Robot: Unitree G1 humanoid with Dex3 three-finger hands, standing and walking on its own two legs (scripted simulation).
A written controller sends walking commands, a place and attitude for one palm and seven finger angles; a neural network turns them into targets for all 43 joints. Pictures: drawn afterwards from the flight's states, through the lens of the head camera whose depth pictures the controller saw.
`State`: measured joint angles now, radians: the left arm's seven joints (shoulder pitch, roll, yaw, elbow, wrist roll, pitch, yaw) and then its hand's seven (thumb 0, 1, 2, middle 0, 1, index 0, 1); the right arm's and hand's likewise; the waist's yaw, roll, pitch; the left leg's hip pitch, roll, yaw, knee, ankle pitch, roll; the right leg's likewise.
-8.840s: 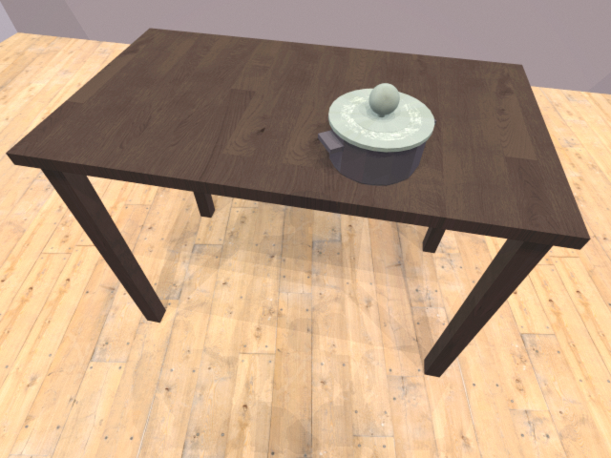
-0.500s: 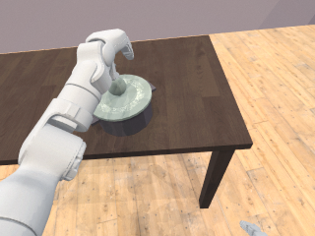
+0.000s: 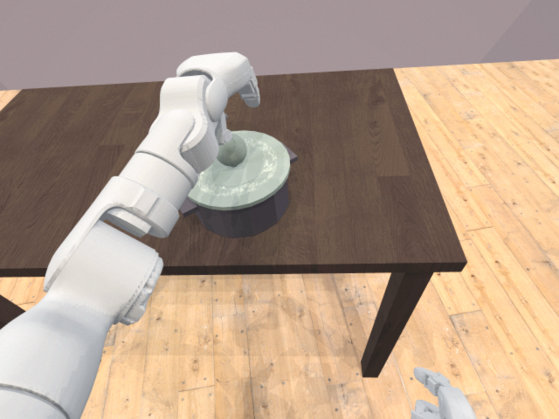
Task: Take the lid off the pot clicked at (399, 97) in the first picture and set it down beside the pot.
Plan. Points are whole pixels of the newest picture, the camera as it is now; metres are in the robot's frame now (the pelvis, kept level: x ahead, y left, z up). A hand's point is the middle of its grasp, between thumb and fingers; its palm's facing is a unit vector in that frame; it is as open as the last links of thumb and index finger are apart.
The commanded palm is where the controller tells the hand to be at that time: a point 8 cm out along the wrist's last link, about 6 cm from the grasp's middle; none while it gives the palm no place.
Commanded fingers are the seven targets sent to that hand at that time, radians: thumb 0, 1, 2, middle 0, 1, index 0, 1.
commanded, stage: lower the open fingers around the knob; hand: left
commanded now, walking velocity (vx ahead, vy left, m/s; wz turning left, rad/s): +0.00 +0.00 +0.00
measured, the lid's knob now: (230, 149) +0.50 +0.09 +0.13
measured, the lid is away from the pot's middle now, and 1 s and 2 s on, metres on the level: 0.00 0.00 0.00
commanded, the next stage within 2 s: close the fingers and squeeze the knob in 1.20 s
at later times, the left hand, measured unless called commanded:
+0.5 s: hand (228, 134) +0.47 +0.08 +0.18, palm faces -0.32 -0.06 -0.94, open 10.1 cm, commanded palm +0.45 +0.09 +0.24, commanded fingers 0.00 -0.36 1.58 -0.85 -0.08 -0.85 -0.08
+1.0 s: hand (222, 152) +0.45 +0.09 +0.16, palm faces -0.33 -0.06 -0.94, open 10.2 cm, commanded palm +0.45 +0.10 +0.21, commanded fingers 0.00 -0.36 1.58 -0.85 -0.08 -0.85 -0.08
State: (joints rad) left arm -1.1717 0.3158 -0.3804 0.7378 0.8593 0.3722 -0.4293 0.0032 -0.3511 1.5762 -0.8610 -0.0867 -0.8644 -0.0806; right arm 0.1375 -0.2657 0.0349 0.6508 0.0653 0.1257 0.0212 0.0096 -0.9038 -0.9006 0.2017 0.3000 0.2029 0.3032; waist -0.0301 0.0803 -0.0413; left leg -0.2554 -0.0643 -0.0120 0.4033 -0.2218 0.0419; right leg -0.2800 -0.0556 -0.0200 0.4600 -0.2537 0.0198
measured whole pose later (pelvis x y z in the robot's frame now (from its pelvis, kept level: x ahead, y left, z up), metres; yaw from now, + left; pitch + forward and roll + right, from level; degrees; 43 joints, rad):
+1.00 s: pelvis +0.00 +0.00 +0.00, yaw +0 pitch +4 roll +1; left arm -1.06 0.31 -0.36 0.81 0.85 0.35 -0.41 0.00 -0.35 1.58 -0.81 -0.07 -0.85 -0.08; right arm 0.16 -0.26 0.03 0.65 0.06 0.14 0.01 0.01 -0.90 -0.90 0.20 0.30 0.20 0.30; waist -0.05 0.08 -0.04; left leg -0.26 -0.05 -0.01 0.41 -0.23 0.04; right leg -0.28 -0.04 -0.02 0.46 -0.25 0.01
